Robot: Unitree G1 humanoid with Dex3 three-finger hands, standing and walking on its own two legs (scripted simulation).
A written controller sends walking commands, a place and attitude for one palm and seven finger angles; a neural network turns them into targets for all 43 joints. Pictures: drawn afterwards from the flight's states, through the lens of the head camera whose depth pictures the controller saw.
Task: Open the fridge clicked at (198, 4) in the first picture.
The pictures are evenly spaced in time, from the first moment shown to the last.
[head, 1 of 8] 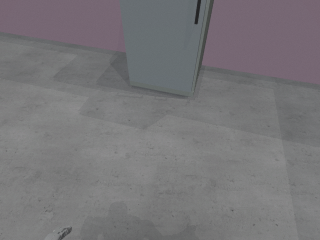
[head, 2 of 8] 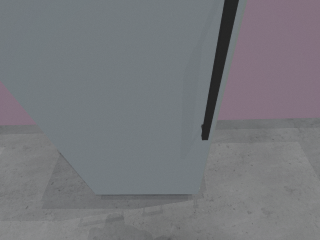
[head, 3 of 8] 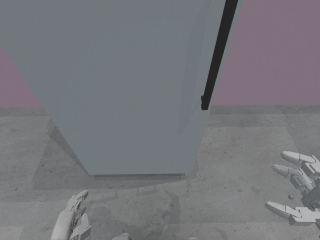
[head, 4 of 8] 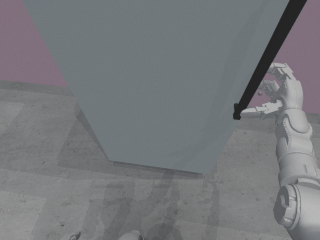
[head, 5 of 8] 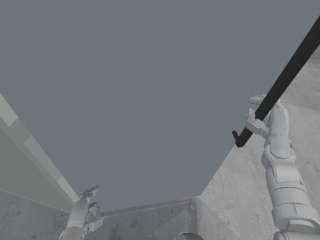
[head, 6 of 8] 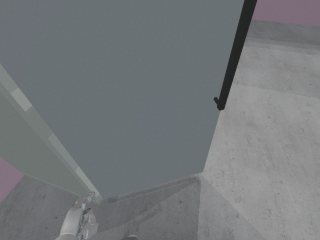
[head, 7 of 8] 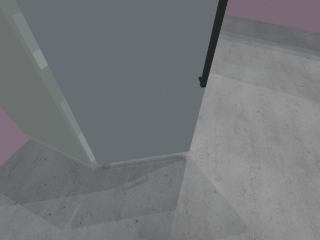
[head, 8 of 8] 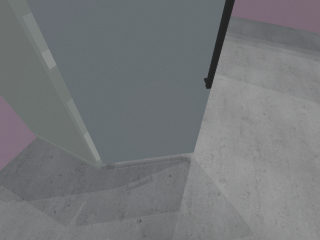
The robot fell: no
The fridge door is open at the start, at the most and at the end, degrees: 0 64 55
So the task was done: yes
